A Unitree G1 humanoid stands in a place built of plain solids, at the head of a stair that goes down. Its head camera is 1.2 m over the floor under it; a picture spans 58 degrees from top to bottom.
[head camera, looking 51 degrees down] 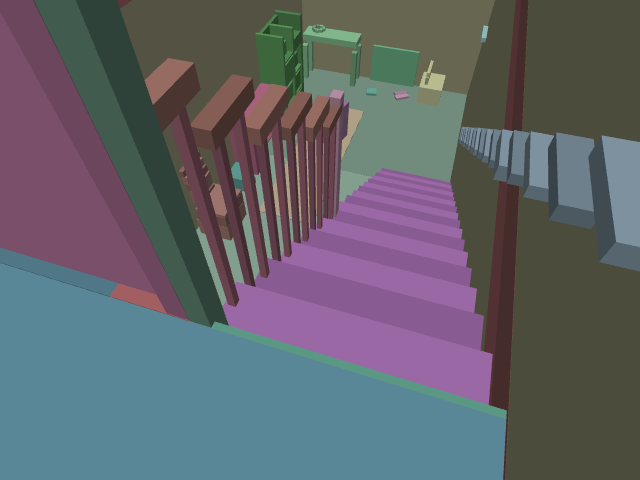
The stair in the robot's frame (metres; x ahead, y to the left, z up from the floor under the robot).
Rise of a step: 0.18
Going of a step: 0.26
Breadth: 0.95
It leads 18 degrees to the right of straight ahead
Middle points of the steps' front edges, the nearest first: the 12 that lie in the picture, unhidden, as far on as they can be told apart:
0.53 -0.05 0.00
0.77 -0.13 -0.18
1.01 -0.21 -0.35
1.25 -0.29 -0.53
1.50 -0.37 -0.71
1.74 -0.45 -0.88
1.98 -0.53 -1.06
2.22 -0.60 -1.24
2.47 -0.68 -1.42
2.71 -0.76 -1.59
2.95 -0.84 -1.77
3.19 -0.92 -1.95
